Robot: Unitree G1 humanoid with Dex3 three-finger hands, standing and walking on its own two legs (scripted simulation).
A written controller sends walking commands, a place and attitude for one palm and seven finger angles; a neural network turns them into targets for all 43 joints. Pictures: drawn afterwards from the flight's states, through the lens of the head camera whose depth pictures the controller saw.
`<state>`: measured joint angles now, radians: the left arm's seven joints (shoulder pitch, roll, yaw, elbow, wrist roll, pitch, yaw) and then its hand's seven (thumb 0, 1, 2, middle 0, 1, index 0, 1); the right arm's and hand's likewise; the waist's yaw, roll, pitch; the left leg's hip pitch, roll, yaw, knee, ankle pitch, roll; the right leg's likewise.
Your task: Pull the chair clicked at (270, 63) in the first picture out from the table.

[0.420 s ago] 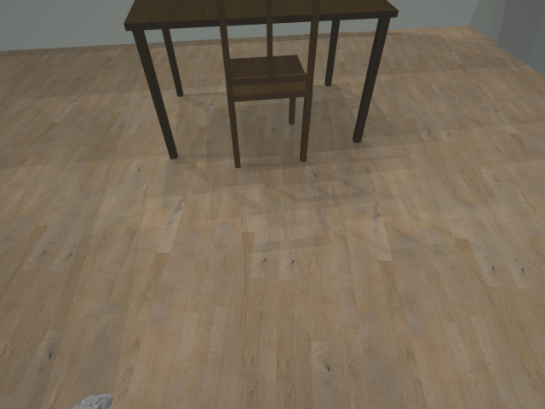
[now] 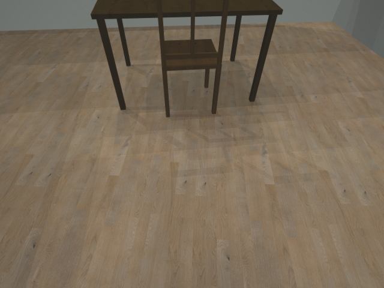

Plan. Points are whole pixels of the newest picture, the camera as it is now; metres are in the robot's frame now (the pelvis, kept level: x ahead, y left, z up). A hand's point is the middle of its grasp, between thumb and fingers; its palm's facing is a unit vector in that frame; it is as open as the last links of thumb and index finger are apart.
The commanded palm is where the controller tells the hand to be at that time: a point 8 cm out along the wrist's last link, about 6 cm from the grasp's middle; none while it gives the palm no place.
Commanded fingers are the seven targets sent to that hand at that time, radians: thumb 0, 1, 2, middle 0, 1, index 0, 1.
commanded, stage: stand and wait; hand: left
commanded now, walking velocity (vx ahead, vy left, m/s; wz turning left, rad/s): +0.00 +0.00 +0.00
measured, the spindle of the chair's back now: (192, 25) +1.51 +0.08 -0.07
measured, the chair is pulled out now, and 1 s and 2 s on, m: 0.00 0.00 0.00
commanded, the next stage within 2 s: look at it before walking up in 0.40 s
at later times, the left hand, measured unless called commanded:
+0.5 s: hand out of the picture +0.07 +0.25 -0.15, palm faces -0.03 -0.94 -0.33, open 7.4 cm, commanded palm none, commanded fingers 0.00 0.90 0.90 -0.20 -0.30 -0.20 -0.30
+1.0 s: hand out of the picture +0.06 +0.26 -0.15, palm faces -0.03 -0.94 -0.33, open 7.4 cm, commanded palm none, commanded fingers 0.00 0.90 0.90 -0.20 -0.30 -0.20 -0.30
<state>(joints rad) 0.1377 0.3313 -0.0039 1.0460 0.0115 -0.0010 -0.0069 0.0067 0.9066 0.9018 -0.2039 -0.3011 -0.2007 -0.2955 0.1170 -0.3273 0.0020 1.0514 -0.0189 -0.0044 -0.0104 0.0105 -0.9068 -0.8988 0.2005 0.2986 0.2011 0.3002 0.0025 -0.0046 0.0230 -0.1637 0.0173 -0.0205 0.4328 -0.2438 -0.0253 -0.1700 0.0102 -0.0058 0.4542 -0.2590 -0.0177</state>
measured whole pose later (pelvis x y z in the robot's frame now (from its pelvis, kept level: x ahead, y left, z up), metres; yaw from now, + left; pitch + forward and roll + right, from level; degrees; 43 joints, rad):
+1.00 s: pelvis -0.01 +0.01 +0.00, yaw +0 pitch -2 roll +0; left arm 0.14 0.34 -0.01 1.09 0.01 0.00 -0.01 0.01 0.91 0.90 -0.20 -0.30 -0.20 -0.30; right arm 0.12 -0.34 0.01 1.11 -0.01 -0.01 0.00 0.01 -0.91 -0.90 0.20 0.30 0.20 0.30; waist 0.00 0.00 0.03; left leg -0.14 0.01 -0.02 0.37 -0.19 -0.01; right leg -0.15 0.00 0.00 0.38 -0.20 0.00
